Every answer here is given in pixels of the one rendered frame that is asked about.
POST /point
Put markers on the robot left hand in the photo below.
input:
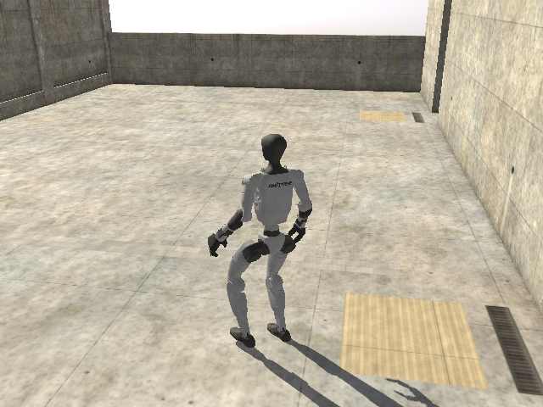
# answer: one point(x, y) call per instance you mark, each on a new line
point(214, 244)

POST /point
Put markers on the left robot forearm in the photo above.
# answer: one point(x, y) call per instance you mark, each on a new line
point(232, 225)

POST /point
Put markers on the left robot upper arm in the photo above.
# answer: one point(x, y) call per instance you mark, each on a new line
point(250, 182)

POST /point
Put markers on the right robot thigh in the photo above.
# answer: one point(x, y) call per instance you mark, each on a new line
point(275, 262)

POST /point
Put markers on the right robot forearm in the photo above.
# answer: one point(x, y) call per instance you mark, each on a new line
point(302, 218)

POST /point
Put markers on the robot torso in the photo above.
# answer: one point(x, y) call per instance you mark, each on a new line
point(272, 204)

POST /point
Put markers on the robot right hand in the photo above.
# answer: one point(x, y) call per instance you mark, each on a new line
point(296, 229)

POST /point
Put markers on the right robot upper arm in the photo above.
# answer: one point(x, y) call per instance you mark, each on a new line
point(300, 187)

